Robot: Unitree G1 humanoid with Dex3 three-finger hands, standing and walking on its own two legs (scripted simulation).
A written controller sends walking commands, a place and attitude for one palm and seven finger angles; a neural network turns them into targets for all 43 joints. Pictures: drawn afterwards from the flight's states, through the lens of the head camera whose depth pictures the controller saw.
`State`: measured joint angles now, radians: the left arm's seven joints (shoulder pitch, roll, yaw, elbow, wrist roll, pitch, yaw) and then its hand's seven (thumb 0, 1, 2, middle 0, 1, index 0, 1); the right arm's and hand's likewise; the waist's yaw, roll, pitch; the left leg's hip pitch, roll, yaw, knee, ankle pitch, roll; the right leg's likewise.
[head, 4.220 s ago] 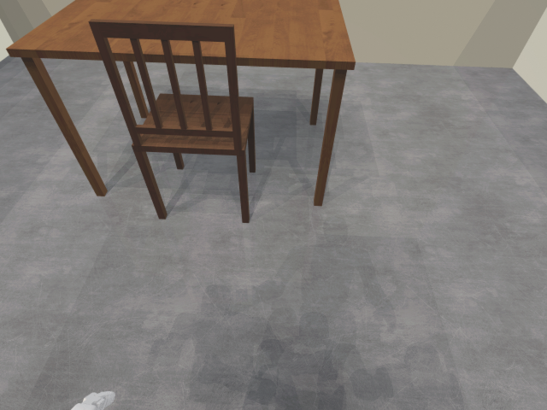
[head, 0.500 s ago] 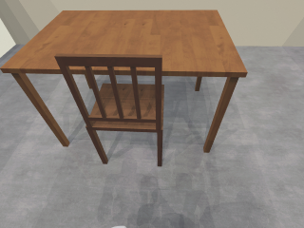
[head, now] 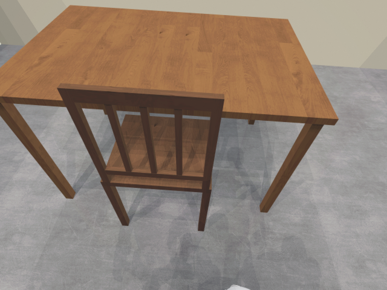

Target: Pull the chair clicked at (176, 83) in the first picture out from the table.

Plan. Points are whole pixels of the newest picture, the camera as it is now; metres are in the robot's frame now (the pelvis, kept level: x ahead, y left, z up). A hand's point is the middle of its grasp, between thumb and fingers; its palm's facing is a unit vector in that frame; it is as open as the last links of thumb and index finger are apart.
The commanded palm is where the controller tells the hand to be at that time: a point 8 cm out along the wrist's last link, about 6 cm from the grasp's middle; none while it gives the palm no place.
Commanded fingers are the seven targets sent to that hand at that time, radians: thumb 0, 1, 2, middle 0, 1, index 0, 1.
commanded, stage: come to a stop and stand still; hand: left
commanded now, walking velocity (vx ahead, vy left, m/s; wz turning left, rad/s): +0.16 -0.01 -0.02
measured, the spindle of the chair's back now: (149, 143) +0.54 +0.18 -0.09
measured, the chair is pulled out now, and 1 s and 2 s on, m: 0.00 0.00 0.00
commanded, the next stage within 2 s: look again from close up in 1.96 s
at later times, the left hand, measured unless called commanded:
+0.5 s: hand out of the picture +0.12 +0.19 -0.18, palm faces +0.07 -0.97 -0.22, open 7.3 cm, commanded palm none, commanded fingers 0.00 0.90 0.90 -0.20 -0.30 -0.20 -0.30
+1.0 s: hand out of the picture +0.00 +0.21 -0.18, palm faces +0.01 -0.98 -0.19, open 7.4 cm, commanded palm none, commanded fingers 0.00 0.90 0.90 -0.20 -0.30 -0.20 -0.30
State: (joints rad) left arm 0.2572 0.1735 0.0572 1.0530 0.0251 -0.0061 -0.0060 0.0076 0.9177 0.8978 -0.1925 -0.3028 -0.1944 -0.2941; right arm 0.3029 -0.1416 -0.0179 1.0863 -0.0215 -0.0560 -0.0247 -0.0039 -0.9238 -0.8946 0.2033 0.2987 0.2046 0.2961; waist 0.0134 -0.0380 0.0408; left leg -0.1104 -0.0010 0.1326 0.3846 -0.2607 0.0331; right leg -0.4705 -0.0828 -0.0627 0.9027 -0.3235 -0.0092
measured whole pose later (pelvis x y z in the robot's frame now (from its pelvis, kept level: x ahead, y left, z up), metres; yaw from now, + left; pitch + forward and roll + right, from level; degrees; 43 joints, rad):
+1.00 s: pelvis +0.02 +0.02 +0.00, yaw -1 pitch +0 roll -1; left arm 0.29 0.19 0.04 1.12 0.02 0.07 0.02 0.01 0.91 0.90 -0.19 -0.30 -0.19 -0.29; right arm 0.27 -0.14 -0.03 1.11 -0.03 0.01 -0.04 0.00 -0.91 -0.89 0.21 0.30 0.21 0.30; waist -0.02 -0.02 0.03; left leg -0.23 0.02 0.09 0.35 -0.12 0.04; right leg -0.20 -0.02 -0.01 0.66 -0.45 0.01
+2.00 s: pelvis +0.02 +0.03 +0.00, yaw +0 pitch -2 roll +1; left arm 0.25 0.17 0.01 1.15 0.01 0.01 0.03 0.00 0.91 0.90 -0.19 -0.30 -0.20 -0.29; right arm 0.23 -0.16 0.01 1.14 -0.01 0.00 -0.04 0.00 -0.93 -0.89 0.20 0.30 0.20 0.30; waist 0.01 -0.02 0.04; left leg -0.13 -0.03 0.07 0.36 -0.20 0.04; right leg -0.06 -0.06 -0.03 0.37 -0.28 0.03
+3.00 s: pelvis -0.03 +0.04 +0.00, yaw +0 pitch -1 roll -1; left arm 0.37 0.13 -0.02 1.10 0.02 -0.01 0.04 0.00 0.91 0.90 -0.19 -0.30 -0.20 -0.29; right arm 0.29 -0.13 0.01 1.13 -0.01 0.00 -0.01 0.01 -0.91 -0.89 0.20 0.30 0.20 0.30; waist 0.00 -0.03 0.02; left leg -0.26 -0.01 0.07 0.45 -0.18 0.05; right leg -0.17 -0.04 -0.03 0.44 -0.25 0.03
